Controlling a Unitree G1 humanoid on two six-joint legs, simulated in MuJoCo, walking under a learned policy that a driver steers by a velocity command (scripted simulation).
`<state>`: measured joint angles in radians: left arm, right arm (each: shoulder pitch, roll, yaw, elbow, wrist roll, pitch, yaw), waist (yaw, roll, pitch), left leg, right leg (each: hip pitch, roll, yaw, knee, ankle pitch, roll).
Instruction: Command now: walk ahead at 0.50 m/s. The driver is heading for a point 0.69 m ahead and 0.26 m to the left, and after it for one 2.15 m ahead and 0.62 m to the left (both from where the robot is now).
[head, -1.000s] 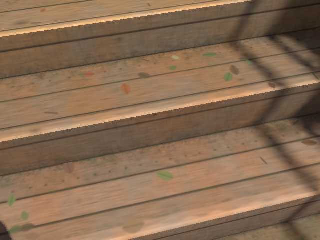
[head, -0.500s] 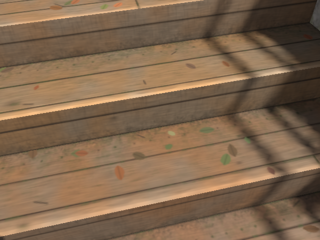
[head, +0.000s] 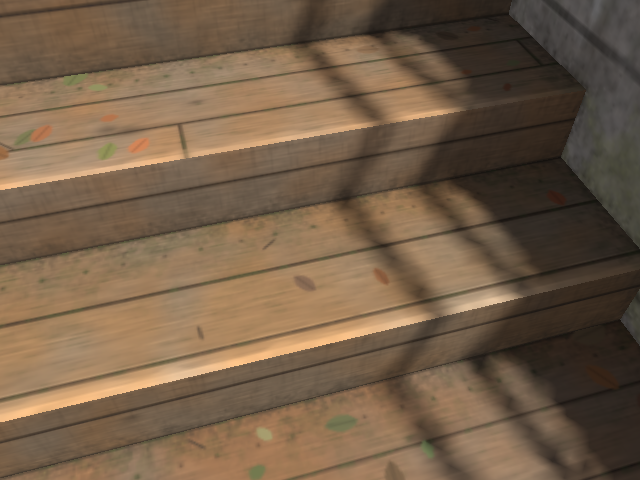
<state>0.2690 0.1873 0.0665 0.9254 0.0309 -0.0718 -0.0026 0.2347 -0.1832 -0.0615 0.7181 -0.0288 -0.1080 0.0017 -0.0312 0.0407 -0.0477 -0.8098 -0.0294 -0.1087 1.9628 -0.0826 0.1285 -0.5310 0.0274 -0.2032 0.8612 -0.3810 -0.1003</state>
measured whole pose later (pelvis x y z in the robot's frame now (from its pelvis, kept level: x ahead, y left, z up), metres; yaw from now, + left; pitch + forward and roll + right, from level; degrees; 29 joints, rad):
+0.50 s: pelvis +0.30 +0.05 +0.14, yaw +6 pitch +2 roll +2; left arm 0.33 0.16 0.05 0.81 0.04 -0.12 -0.02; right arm 0.25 -0.19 -0.06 0.88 -0.02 -0.02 -0.02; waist 0.01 -0.01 -0.06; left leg -0.63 -0.11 0.18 1.03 -0.45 0.17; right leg -0.59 -0.02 0.05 1.72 -0.03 -0.08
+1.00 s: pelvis +0.62 +0.06 +0.30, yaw +23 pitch +3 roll -4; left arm 0.07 0.15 0.04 0.68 0.02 -0.04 0.04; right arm 0.36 -0.21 -0.11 0.78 -0.04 -0.11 0.03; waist -0.04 0.04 -0.02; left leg -0.49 -0.09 -0.13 1.55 -0.05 0.12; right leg -0.73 -0.04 -0.19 1.12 -0.44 -0.07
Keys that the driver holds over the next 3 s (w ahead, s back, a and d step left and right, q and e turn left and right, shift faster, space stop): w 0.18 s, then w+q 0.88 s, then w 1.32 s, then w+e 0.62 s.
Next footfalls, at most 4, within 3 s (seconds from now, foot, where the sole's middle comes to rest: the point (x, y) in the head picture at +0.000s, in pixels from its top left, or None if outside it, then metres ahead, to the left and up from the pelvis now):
0.36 left None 0.39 0.09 -0.55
0.88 right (322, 265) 0.78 0.01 -0.38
1.44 left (89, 131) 0.97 0.43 -0.21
2.02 right None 1.31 0.45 -0.04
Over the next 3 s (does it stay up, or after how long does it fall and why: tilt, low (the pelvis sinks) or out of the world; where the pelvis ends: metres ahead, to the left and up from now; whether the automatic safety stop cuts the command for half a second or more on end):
stays up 1.63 0.74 0.92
